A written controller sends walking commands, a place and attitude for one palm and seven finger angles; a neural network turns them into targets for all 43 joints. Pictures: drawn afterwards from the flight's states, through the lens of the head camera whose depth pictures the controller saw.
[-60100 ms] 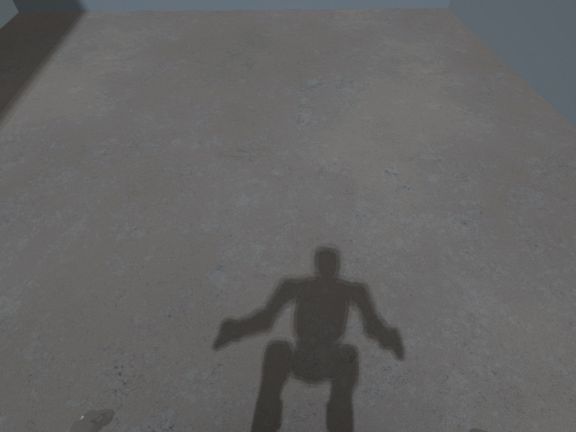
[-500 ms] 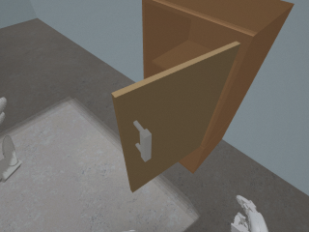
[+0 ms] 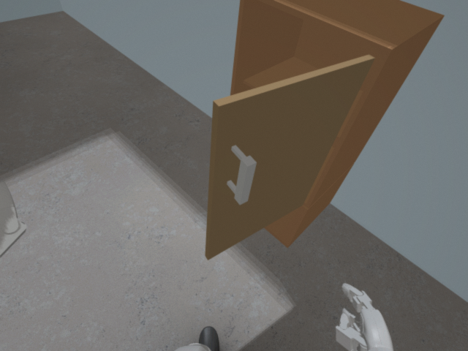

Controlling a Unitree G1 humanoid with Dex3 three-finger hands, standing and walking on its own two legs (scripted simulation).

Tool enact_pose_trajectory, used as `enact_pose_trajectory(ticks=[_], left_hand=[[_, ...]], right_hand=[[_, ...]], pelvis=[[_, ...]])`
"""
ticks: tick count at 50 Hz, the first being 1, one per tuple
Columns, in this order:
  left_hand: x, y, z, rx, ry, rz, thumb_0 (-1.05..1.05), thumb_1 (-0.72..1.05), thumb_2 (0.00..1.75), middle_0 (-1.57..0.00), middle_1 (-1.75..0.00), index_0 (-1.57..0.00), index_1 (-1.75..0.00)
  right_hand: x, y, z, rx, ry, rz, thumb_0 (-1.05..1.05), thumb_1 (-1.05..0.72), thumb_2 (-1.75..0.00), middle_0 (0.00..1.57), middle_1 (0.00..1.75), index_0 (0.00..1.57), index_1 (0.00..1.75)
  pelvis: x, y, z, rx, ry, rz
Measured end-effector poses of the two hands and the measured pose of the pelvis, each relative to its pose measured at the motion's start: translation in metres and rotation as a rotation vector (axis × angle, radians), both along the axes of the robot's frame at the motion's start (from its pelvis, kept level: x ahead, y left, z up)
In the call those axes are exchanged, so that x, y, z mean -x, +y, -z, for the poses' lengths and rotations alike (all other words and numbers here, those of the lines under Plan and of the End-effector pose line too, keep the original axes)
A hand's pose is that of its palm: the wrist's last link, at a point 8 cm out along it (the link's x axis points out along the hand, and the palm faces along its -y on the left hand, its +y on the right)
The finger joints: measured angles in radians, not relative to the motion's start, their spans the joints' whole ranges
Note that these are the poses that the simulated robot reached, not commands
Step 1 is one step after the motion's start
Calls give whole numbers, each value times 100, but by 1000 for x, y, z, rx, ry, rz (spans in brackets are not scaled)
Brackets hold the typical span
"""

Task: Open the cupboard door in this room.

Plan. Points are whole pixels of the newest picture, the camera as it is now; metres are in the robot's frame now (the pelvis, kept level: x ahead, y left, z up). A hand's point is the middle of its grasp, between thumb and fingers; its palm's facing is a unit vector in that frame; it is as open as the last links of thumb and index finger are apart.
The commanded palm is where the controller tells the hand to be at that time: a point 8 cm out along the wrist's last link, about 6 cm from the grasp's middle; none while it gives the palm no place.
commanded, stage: stop stepping back and stand still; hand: left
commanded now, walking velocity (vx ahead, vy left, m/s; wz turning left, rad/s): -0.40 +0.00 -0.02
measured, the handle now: (238, 175) +0.45 +0.03 +0.03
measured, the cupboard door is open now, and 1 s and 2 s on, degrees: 78 78 78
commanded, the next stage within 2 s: let the arm hang, fingers relaxed in 1.76 s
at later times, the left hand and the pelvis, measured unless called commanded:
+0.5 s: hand out of the picture +0.06 +0.28 +0.19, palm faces +0.24 -0.82 -0.52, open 7.5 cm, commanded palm +0.03 +0.34 +0.19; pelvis -0.15 +0.06 +0.00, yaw -8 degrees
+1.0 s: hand out of the picture +0.02 +0.35 +0.19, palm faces +0.33 -0.79 -0.51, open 7.5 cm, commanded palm -0.02 +0.39 +0.19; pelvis -0.20 +0.11 +0.02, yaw -7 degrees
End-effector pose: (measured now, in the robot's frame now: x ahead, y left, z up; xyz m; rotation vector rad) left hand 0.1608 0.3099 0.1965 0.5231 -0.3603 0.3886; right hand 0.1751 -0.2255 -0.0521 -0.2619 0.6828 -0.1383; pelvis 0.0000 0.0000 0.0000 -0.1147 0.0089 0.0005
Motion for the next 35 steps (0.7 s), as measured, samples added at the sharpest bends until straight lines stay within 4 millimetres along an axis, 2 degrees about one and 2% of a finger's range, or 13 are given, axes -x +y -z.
enact_pose_trajectory(ticks=[3,5,8,11,14,17,22,25,27,29,32,35], left_hand=[[20,-3,2,18,4,24,2,89,90,-21,-30,-21,-30],[35,-7,5,-16,-9,53,2,89,90,-21,-30,-21,-30],[51,-6,6,8,-24,100,2,88,90,-21,-30,-21,-30],[56,5,8,36,-69,107,2,88,90,-22,-30,-21,-30],[50,20,13,82,-69,85,1,88,90,-22,-30,-21,-30],[54,26,8,93,-12,88,2,88,90,-21,-30,-21,-30],[97,15,-8,12,96,175,2,89,90,-21,-30,-21,-30],[128,16,-12,-98,85,205,2,89,90,-21,-30,-21,-30],[140,26,-13,-104,36,195,2,88,90,-22,-30,-21,-30],[145,43,-11,-62,-12,146,1,88,90,-22,-30,-22,-30],[145,65,-2,52,-47,68,1,88,90,-22,-30,-22,-30],[145,73,6,127,-68,68,2,88,90,-21,-30,-21,-30]], right_hand=[[15,9,1,-9,-11,-29,1,-90,-90,21,30,20,30],[27,12,9,-16,-25,-44,1,-90,-90,21,30,20,30],[58,16,15,-6,20,-16,1,-90,-90,21,30,20,30],[91,20,16,13,39,48,1,-90,-90,21,30,20,30],[124,24,15,18,35,102,1,-90,-90,21,30,20,30],[158,33,5,-7,42,139,1,-90,-90,21,30,20,30],[205,41,-8,-22,40,173,1,-90,-90,21,30,20,30],[223,37,7,-5,44,171,1,-90,-90,21,30,20,30],[236,36,17,14,84,177,1,-90,-90,21,30,20,30],[249,37,18,20,109,203,1,-90,-90,21,30,20,30],[264,43,12,40,103,233,1,-90,-90,21,30,20,30],[271,53,6,78,62,231,1,-90,-90,21,30,20,30]], pelvis=[[22,3,2,-9,29,12],[41,4,12,-57,36,54],[55,15,12,-31,-10,69],[58,25,14,-42,-32,83],[79,35,10,-60,-64,83],[98,41,-4,-58,-75,94],[125,52,-19,-39,-63,111],[148,59,-3,-85,-52,134],[160,65,2,-76,-62,144],[165,70,1,-75,-59,137],[171,80,-4,-88,-51,136],[178,96,-2,-91,-53,130]])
